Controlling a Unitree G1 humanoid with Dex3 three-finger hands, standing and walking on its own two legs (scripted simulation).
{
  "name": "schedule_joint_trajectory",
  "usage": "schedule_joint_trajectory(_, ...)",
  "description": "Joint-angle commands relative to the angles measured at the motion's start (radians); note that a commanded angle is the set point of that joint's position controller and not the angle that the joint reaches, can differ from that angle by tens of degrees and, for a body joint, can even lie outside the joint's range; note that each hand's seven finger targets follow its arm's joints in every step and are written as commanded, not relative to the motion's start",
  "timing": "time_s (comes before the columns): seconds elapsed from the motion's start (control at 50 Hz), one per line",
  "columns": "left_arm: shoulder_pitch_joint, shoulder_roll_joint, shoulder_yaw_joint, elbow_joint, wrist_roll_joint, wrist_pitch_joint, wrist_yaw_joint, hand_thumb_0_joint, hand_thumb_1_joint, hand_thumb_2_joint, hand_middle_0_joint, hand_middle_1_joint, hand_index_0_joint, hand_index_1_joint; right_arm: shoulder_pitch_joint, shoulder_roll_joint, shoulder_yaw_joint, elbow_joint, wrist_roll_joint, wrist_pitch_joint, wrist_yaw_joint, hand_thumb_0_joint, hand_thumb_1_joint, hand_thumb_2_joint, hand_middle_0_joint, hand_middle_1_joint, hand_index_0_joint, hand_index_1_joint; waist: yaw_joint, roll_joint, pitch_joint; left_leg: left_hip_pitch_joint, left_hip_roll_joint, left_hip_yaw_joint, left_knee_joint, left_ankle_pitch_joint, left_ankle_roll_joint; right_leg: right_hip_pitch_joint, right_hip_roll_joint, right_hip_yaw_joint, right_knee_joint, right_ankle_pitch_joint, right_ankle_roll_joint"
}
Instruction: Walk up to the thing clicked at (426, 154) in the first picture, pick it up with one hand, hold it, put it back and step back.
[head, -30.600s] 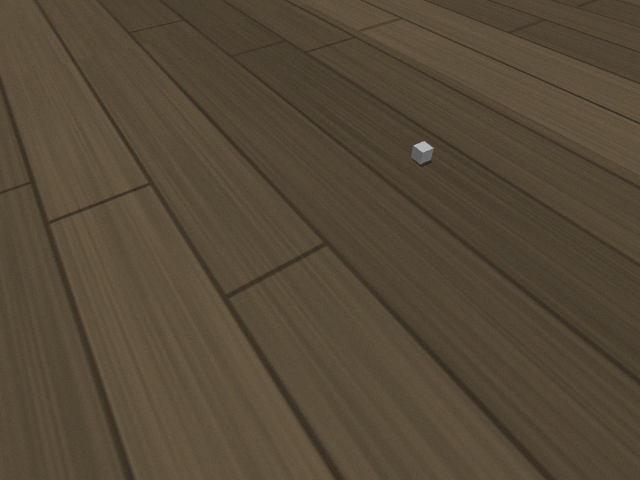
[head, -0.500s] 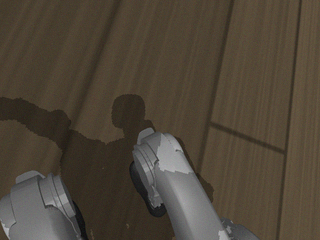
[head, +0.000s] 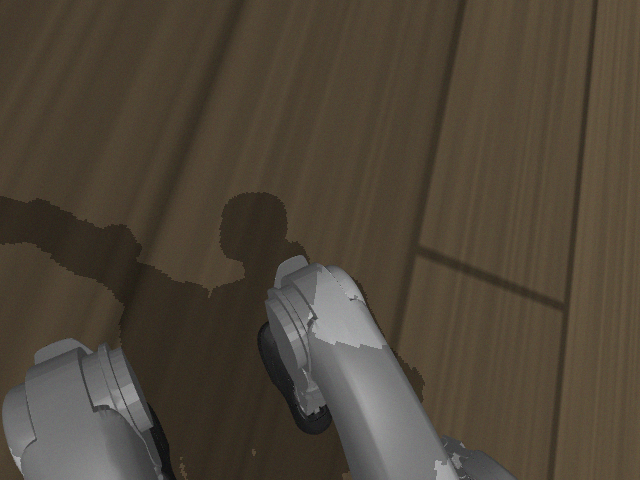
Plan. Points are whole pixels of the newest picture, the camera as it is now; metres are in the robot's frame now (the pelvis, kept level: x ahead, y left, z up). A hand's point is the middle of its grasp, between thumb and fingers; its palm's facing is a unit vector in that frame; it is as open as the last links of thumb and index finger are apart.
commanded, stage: rise first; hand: left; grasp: from above
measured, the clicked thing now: out of the picture +0.52 +0.32 -0.29
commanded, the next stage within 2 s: none
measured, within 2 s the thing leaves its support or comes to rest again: neither
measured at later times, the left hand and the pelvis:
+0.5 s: hand out of the picture +0.48 +0.36 -0.18, palm faces -0.19 -0.37 -0.91, open 13.5 cm; pelvis +0.00 +0.00 +0.00, yaw +0 degrees
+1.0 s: hand out of the picture +0.48 +0.36 -0.18, palm faces -0.18 -0.36 -0.91, open 13.8 cm; pelvis +0.00 +0.00 +0.00, yaw +0 degrees
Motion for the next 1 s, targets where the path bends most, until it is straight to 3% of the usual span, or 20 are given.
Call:
schedule_joint_trajectory(0.0, -0.316, 0.223, -0.03, -0.145, 0.021, -0.011, 0.053, 0.0, -0.402, 0.838, -0.27, -0.88, -0.261, -0.889, 0.261, -0.297, -0.076, 0.035, 0.0, -0.005, -0.004, 0.0, -0.918, -0.905, 0.199, 0.3, 0.199, 0.3, -0.035, 0.463, -0.684, 0.478, 0.032, 0.079, -0.26, 0.211, 0.026, 0.421, 0.019, -0.095, -0.197, 0.2, -0.082)
schedule_joint_trajectory(0.14, -0.312, 0.222, -0.034, -0.151, 0.026, -0.002, 0.054, 0.0, -0.461, 0.886, -0.237, -0.897, -0.22, -0.915, 0.25, -0.284, -0.075, 0.031, 0.001, -0.002, -0.005, 0.0, -0.92, -0.905, 0.199, 0.3, 0.199, 0.3, -0.023, 0.486, -0.702, 0.498, 0.033, 0.088, -0.259, 0.234, 0.022, 0.431, 0.02, -0.09, -0.195, 0.219, -0.083)
schedule_joint_trajectory(0.16, -0.309, 0.23, -0.022, -0.145, 0.028, 0.0, 0.058, 0.0, -0.466, 0.892, -0.228, -0.903, -0.212, -0.919, 0.262, -0.29, -0.074, 0.032, 0.003, 0.0, -0.003, 0.0, -0.917, -0.904, 0.199, 0.3, 0.199, 0.3, -0.026, 0.473, -0.713, 0.502, 0.034, 0.083, -0.251, 0.256, 0.024, 0.44, 0.018, -0.093, -0.194, 0.24, -0.08)
schedule_joint_trajectory(0.2, -0.292, 0.204, -0.042, -0.136, 0.023, 0.006, 0.047, 0.0, -0.468, 0.893, -0.222, -0.918, -0.209, -0.932, 0.266, -0.29, -0.075, 0.033, 0.0, 0.0, -0.002, 0.0, -0.916, -0.904, 0.199, 0.3, 0.199, 0.3, -0.038, 0.452, -0.705, 0.492, 0.034, 0.089, -0.25, 0.263, 0.027, 0.46, 0.021, -0.087, -0.2, 0.25, -0.078)
schedule_joint_trajectory(0.22, -0.3, 0.224, -0.027, -0.17, 0.024, 0.005, 0.05, 0.0, -0.467, 0.893, -0.22, -0.917, -0.206, -0.931, 0.263, -0.29, -0.076, 0.03, 0.005, 0.0, -0.001, 0.0, -0.915, -0.903, 0.199, 0.3, 0.199, 0.3, -0.024, 0.468, -0.713, 0.502, 0.033, 0.087, -0.251, 0.269, 0.027, 0.444, 0.019, -0.087, -0.197, 0.249, -0.078)
schedule_joint_trajectory(0.26, -0.287, 0.22, -0.031, -0.135, 0.021, 0.005, 0.049, 0.0, -0.452, 0.885, -0.242, -0.888, -0.224, -0.906, 0.256, -0.289, -0.071, 0.026, 0.004, 0.001, 0.0, 0.0, -0.916, -0.904, 0.199, 0.3, 0.199, 0.3, -0.03, 0.461, -0.677, 0.469, 0.031, 0.086, -0.257, 0.239, 0.03, 0.429, 0.018, -0.09, -0.199, 0.221, -0.078)
schedule_joint_trajectory(0.38, -0.281, 0.219, -0.035, -0.135, 0.015, -0.002, 0.045, 0.0, -0.46, 0.884, -0.222, -0.923, -0.212, -0.933, 0.271, -0.293, -0.072, 0.026, -0.001, -0.002, -0.002, 0.0, -0.916, -0.903, 0.199, 0.3, 0.199, 0.3, -0.037, 0.439, -0.693, 0.485, 0.035, 0.085, -0.249, 0.262, 0.03, 0.461, 0.02, -0.088, -0.199, 0.245, -0.076)
schedule_joint_trajectory(0.44, -0.283, 0.234, -0.025, -0.124, 0.02, -0.009, 0.052, 0.0, -0.472, 0.898, -0.203, -0.942, -0.195, -0.95, 0.263, -0.293, -0.07, 0.028, 0.002, -0.003, -0.003, 0.0, -0.914, -0.903, 0.199, 0.3, 0.199, 0.3, -0.025, 0.446, -0.677, 0.48, 0.035, 0.081, -0.258, 0.243, 0.028, 0.437, 0.018, -0.092, -0.198, 0.222, -0.079)
schedule_joint_trajectory(0.54, -0.298, 0.234, -0.039, -0.138, 0.023, -0.021, 0.045, 0.0, -0.472, 0.901, -0.216, -0.929, -0.203, -0.943, 0.261, -0.298, -0.071, 0.03, -0.005, -0.01, -0.008, 0.0, -0.916, -0.904, 0.199, 0.3, 0.199, 0.3, -0.042, 0.451, -0.674, 0.486, 0.035, 0.086, -0.259, 0.205, 0.028, 0.439, 0.021, -0.093, -0.208, 0.192, -0.079)
schedule_joint_trajectory(0.56, -0.299, 0.244, -0.031, -0.145, 0.023, -0.023, 0.051, 0.0, -0.475, 0.898, -0.204, -0.945, -0.196, -0.954, 0.251, -0.297, -0.072, 0.029, 0.002, -0.011, -0.009, 0.0, -0.916, -0.904, 0.199, 0.3, 0.199, 0.3, -0.027, 0.461, -0.675, 0.494, 0.035, 0.08, -0.267, 0.194, 0.027, 0.419, 0.019, -0.095, -0.205, 0.179, -0.081)
schedule_joint_trajectory(0.6, -0.285, 0.216, -0.033, -0.139, 0.021, -0.021, 0.048, 0.0, -0.475, 0.901, -0.199, -0.946, -0.191, -0.954, 0.273, -0.295, -0.072, 0.035, -0.002, -0.009, -0.003, 0.0, -0.914, -0.903, 0.199, 0.3, 0.199, 0.3, -0.039, 0.476, -0.681, 0.525, 0.037, 0.076, -0.264, 0.245, 0.021, 0.417, 0.015, -0.101, -0.191, 0.217, -0.082)
schedule_joint_trajectory(0.7, -0.304, 0.246, -0.034, -0.12, 0.018, -0.025, 0.051, 0.0, -0.505, 0.93, -0.177, -0.962, -0.166, -0.974, 0.266, -0.296, -0.067, 0.033, -0.004, -0.009, -0.008, 0.0, -0.913, -0.903, 0.199, 0.3, 0.199, 0.3, -0.039, 0.45, -0.671, 0.465, 0.037, 0.088, -0.252, 0.21, 0.031, 0.454, 0.019, -0.089, -0.214, 0.201, -0.076)
schedule_joint_trajectory(0.8, -0.29, 0.264, -0.032, -0.122, 0.031, -0.021, 0.049, 0.0, -0.52, 0.936, -0.162, -0.987, -0.154, -0.995, 0.27, -0.302, -0.066, 0.035, -0.005, -0.01, -0.007, 0.0, -0.915, -0.903, 0.199, 0.3, 0.199, 0.3, -0.036, 0.445, -0.691, 0.483, 0.036, 0.083, -0.252, 0.239, 0.03, 0.463, 0.02, -0.093, -0.208, 0.225, -0.075)
schedule_joint_trajectory(0.9, -0.275, 0.245, -0.023, -0.128, 0.027, -0.02, 0.061, 0.0, -0.547, 0.957, -0.145, -0.992, -0.132, -1.004, 0.268, -0.296, -0.07, 0.028, -0.001, -0.01, -0.002, 0.0, -0.915, -0.903, 0.199, 0.3, 0.199, 0.3, -0.026, 0.477, -0.698, 0.517, 0.038, 0.076, -0.269, 0.248, 0.02, 0.45, 0.019, -0.1, -0.196, 0.227, -0.082)
schedule_joint_trajectory(0.98, -0.282, 0.227, -0.019, -0.121, 0.024, -0.014, 0.07, 0.0, -0.573, 0.98, -0.12, -1.017, -0.109, -1.028, 0.27, -0.296, -0.072, 0.029, 0.001, -0.005, 0.003, 0.0, -0.914, -0.903, 0.199, 0.3, 0.199, 0.3, -0.036, 0.48, -0.677, 0.528, 0.039, 0.067, -0.27, 0.267, 0.018, 0.414, 0.015, -0.104, -0.19, 0.24, -0.083)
